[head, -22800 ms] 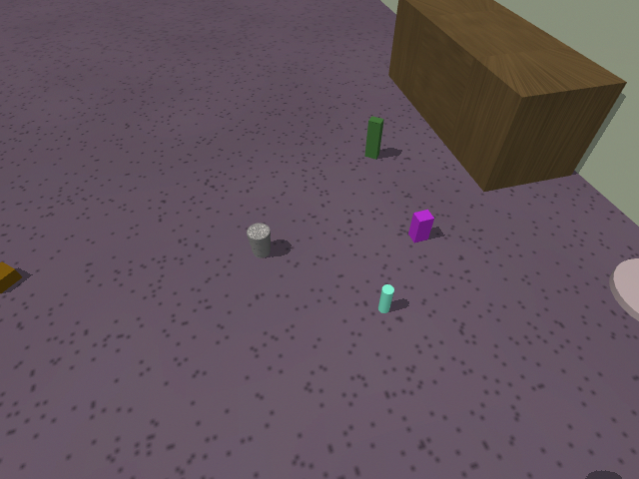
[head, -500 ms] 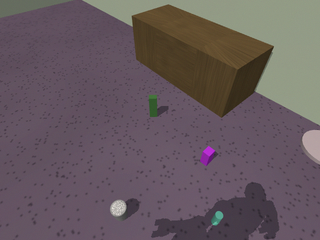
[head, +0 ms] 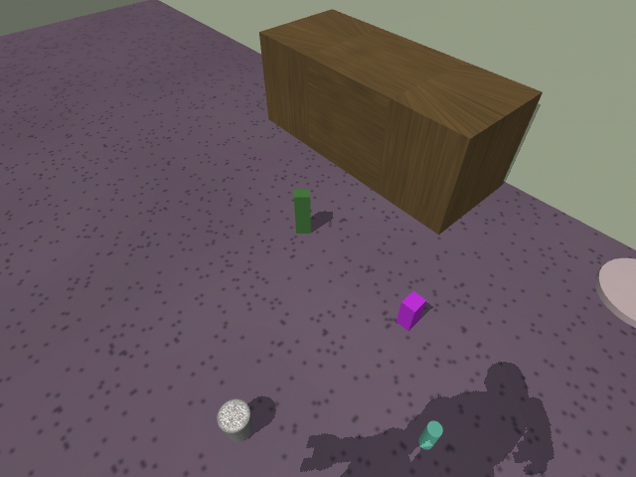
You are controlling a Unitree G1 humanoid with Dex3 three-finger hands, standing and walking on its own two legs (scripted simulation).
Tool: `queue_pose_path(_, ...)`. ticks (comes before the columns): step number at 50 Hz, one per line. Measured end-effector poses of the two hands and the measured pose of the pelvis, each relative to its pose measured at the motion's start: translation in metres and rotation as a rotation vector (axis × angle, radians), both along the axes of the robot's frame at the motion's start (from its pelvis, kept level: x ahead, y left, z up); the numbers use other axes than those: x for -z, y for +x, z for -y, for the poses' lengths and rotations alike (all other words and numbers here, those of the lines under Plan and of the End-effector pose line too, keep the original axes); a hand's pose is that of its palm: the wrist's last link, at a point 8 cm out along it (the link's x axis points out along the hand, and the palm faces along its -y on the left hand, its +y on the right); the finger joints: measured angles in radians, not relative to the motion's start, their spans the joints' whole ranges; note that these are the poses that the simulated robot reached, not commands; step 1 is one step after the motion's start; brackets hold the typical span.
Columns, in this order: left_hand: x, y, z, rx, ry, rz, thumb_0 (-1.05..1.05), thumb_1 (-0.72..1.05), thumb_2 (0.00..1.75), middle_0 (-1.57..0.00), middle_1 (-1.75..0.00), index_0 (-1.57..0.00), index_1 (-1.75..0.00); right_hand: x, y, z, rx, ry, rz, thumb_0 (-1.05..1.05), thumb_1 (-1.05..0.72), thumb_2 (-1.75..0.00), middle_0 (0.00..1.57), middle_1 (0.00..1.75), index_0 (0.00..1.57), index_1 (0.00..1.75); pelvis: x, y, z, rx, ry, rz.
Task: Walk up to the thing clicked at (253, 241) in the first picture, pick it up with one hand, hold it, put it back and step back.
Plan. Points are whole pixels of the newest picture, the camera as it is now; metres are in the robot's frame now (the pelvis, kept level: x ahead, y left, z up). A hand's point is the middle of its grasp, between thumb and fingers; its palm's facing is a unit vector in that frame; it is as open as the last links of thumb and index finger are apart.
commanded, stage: stand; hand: left
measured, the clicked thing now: (237, 422) +0.42 +0.26 -0.72
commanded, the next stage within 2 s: walk up in 0.18 s
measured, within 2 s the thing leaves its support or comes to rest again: neither
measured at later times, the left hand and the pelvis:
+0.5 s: hand out of the picture +0.07 +0.31 -0.19, palm faces -0.03 -0.93 -0.37, open 7.4 cm; pelvis -0.06 +0.04 -0.03, yaw +1 degrees
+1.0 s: hand out of the picture -0.05 +0.28 -0.17, palm faces -0.10 -0.91 -0.39, open 7.4 cm; pelvis -0.16 +0.02 -0.03, yaw -4 degrees
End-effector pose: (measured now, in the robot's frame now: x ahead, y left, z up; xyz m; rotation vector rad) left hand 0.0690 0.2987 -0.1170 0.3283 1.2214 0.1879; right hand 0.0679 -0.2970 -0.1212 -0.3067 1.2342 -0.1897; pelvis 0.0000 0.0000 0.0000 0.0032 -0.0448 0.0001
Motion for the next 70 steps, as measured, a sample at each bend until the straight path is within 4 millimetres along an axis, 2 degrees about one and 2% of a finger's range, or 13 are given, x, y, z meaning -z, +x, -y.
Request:
queue_pose_path(10, 0.001, 0.001, -0.001, -0.006, -0.004, 0.008, 0.01, 0.9, 0.89, -0.2, -0.3, -0.2, -0.3, -0.001, -0.003, 0.001, 0.005, -0.003, -0.003, 0.01, -0.91, -0.9, 0.2, 0.29, 0.2, 0.3, 0.0, -0.002, 0.0, 0.001, -0.001, -0.002)
queue_pose_path(19, 0.012, -0.012, -0.022, -0.03, 0.029, 0.001, 0.0, 0.9, 0.89, -0.2, -0.3, -0.21, -0.3, 0.009, -0.018, 0.008, 0.009, -0.047, -0.028, 0.01, -0.91, -0.9, 0.2, 0.29, 0.2, 0.3, 0.015, -0.037, -0.01, -0.001, -0.012, -0.009)
queue_pose_path(22, 0.019, -0.014, -0.034, -0.011, 0.033, 0.009, 0.01, 0.9, 0.89, -0.2, -0.3, -0.21, -0.3, 0.01, -0.032, 0.004, 0.016, -0.072, -0.036, 0.01, -0.91, -0.9, 0.2, 0.29, 0.2, 0.3, 0.021, -0.048, -0.023, -0.001, -0.006, -0.012)
queue_pose_path(26, 0.034, -0.007, -0.054, 0.007, 0.03, 0.051, 0.01, 0.9, 0.89, -0.2, -0.3, -0.21, -0.3, 0.012, -0.065, -0.009, 0.028, -0.108, -0.059, 0.0, -0.91, -0.9, 0.2, 0.29, 0.2, 0.3, 0.034, -0.063, -0.041, -0.005, -0.01, -0.022)
queue_pose_path(31, 0.032, -0.013, -0.057, 0.016, 0.016, 0.066, 0.01, 0.9, 0.89, -0.2, -0.3, -0.2, -0.29, -0.001, -0.105, -0.029, 0.029, -0.109, -0.12, 0.01, -0.91, -0.9, 0.2, 0.29, 0.2, 0.3, 0.022, -0.08, -0.047, -0.003, -0.029, -0.023)
queue_pose_path(38, 0.031, -0.054, -0.052, 0.053, 0.005, 0.004, 0.0, 0.9, 0.89, -0.2, -0.3, -0.2, -0.29, -0.005, -0.115, -0.035, 0.05, -0.113, -0.038, 0.01, -0.9, -0.9, 0.2, 0.3, 0.21, 0.3, 0.018, -0.104, -0.05, 0.045, -0.024, -0.033)
queue_pose_path(45, 0.03, -0.091, -0.041, 0.087, 0.039, -0.01, 0.01, 0.9, 0.89, -0.2, -0.3, -0.2, -0.29, 0.012, -0.122, -0.021, 0.048, -0.075, 0.078, 0.01, -0.9, -0.9, 0.2, 0.3, 0.21, 0.3, 0.03, -0.139, -0.037, 0.097, 0.005, -0.011)
queue_pose_path(48, 0.02, -0.111, -0.03, 0.082, 0.049, 0.007, 0.01, 0.9, 0.89, -0.2, -0.3, -0.2, -0.29, 0.021, -0.132, -0.012, 0.055, -0.052, 0.098, 0.01, -0.9, -0.9, 0.2, 0.3, 0.21, 0.3, 0.031, -0.155, -0.03, 0.08, -0.034, 0.01)
queue_pose_path(51, 0.007, -0.131, -0.025, 0.076, 0.054, 0.032, 0.01, 0.9, 0.89, -0.2, -0.3, -0.21, -0.3, 0.019, -0.144, -0.008, 0.063, -0.035, 0.099, 0.01, -0.91, -0.9, 0.2, 0.3, 0.21, 0.3, 0.026, -0.168, -0.023, 0.084, 0.012, 0.006)
queue_pose_path(55, -0.008, -0.15, -0.024, 0.057, 0.071, 0.052, 0.01, 0.9, 0.89, -0.2, -0.3, -0.21, -0.3, 0.011, -0.163, -0.004, 0.044, -0.032, 0.096, 0.01, -0.91, -0.9, 0.2, 0.3, 0.2, 0.3, 0.016, -0.186, -0.021, 0.077, 0.043, -0.015)
queue_pose_path(59, -0.011, -0.16, -0.027, 0.06, 0.082, 0.1, 0.01, 0.9, 0.89, -0.2, -0.3, -0.21, -0.3, 0.011, -0.189, -0.002, 0.009, -0.064, 0.07, 0.01, -0.91, -0.9, 0.2, 0.3, 0.2, 0.3, 0.017, -0.209, -0.023, 0.048, 0.031, -0.03)
queue_pose_path(65, 0.01, -0.185, -0.038, 0.037, 0.048, 0.187, 0.0, 0.9, 0.89, -0.2, -0.3, -0.21, -0.3, 0.014, -0.231, -0.012, -0.053, -0.11, 0.03, 0.01, -0.91, -0.9, 0.2, 0.29, 0.2, 0.3, 0.033, -0.252, -0.029, -0.015, 0.028, 0.0)
queue_pose_path(70, 0.021, -0.232, -0.033, 0.001, -0.005, 0.119, 0.0, 0.9, 0.89, -0.2, -0.3, -0.2, -0.29, -0.003, -0.264, -0.021, -0.063, -0.106, 0.049, 0.01, -0.91, -0.9, 0.2, 0.3, 0.21, 0.3, 0.025, -0.281, -0.029, -0.012, -0.003, 0.017)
